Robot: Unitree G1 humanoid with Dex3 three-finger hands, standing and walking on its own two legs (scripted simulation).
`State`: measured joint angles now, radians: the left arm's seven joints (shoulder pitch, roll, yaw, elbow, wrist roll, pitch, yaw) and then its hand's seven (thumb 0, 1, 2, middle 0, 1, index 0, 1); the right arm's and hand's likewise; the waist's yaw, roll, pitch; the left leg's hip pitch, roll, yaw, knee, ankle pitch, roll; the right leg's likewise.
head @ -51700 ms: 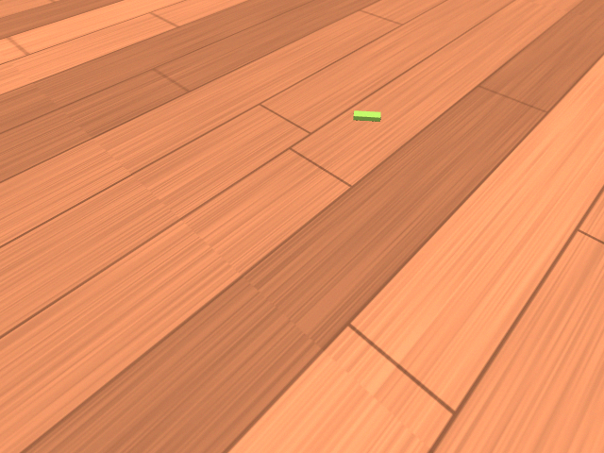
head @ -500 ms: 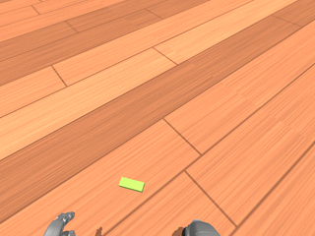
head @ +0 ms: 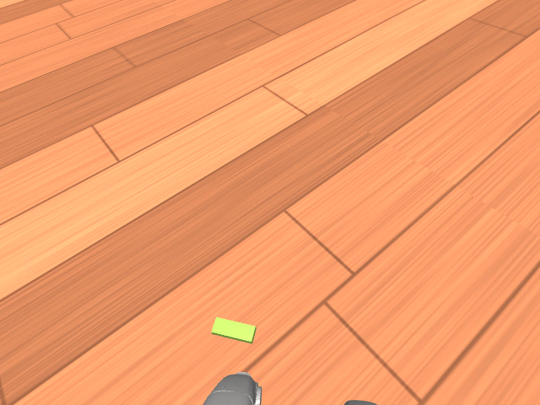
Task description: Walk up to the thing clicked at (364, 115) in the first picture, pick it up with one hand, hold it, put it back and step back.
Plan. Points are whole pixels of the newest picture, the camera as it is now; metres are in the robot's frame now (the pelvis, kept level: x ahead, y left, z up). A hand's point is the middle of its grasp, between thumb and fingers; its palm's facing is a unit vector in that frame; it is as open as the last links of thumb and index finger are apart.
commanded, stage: walk up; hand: left
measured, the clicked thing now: (233, 330) +0.43 +0.24 -0.75
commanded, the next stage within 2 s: stand in 1.46 s
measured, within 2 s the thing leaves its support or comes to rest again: neither
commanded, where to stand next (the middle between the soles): +0.08 +0.02 m, yaw -3 degrees
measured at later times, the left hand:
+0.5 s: hand out of the picture +0.00 +0.26 -0.16, palm faces -0.07 -0.93 -0.36, open 7.4 cm
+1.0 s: hand out of the picture +0.06 +0.29 -0.16, palm faces -0.04 -0.92 -0.40, open 7.4 cm
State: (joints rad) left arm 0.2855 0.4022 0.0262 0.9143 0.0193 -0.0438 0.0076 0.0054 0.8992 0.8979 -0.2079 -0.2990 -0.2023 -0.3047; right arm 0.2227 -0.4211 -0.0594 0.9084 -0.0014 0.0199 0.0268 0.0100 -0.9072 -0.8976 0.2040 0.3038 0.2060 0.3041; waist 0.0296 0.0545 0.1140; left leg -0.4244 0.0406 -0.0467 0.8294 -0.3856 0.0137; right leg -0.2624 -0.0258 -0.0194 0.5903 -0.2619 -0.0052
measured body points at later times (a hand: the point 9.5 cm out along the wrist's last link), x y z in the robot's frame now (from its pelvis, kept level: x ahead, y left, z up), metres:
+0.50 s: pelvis -0.04 +0.00 -0.01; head -0.03 +0.00 +0.44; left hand +0.00 +0.31 -0.13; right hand +0.00 -0.35 -0.11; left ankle +0.05 +0.13 -0.68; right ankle -0.09 -0.12 -0.73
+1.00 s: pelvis -0.02 +0.02 -0.02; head +0.01 +0.02 +0.43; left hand +0.06 +0.34 -0.13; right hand +0.12 -0.28 -0.13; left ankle +0.10 +0.13 -0.73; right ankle -0.03 -0.11 -0.71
